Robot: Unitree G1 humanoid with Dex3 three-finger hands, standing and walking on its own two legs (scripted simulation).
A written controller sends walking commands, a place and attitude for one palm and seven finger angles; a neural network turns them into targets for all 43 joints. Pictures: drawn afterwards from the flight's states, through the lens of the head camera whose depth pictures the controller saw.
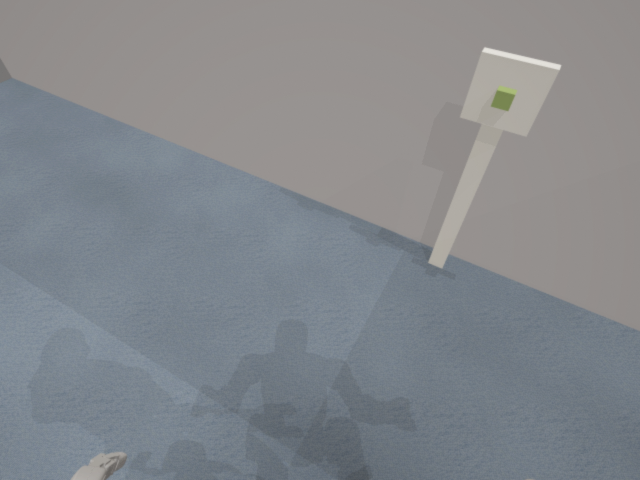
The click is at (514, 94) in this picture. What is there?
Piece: button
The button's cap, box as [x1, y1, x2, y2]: [491, 85, 516, 110]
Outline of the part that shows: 499,85 491,106 508,110 516,90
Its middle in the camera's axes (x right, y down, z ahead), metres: +0.46 -0.36 +0.98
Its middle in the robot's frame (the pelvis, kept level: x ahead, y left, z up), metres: +0.99 -0.42 -0.02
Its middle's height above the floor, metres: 0.75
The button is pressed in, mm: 0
